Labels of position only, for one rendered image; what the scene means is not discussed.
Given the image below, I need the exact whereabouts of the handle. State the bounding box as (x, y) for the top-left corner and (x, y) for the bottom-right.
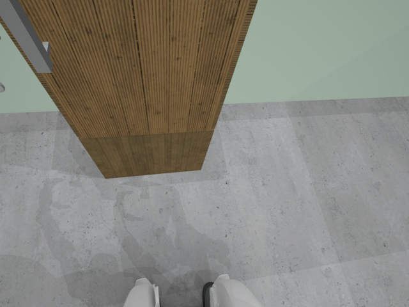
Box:
(0, 0), (53, 73)

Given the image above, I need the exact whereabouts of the robot left shin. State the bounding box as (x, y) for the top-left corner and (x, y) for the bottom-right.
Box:
(135, 278), (151, 286)

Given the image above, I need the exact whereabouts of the cupboard door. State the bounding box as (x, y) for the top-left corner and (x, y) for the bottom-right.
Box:
(19, 0), (251, 139)

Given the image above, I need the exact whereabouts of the robot right thigh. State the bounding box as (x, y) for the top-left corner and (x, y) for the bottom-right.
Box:
(210, 279), (264, 307)

